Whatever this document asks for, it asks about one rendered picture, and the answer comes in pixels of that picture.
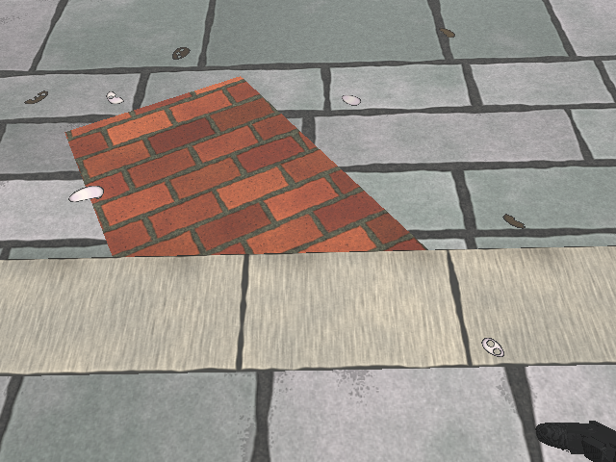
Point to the robot right hand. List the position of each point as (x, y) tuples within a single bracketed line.
[(596, 441)]

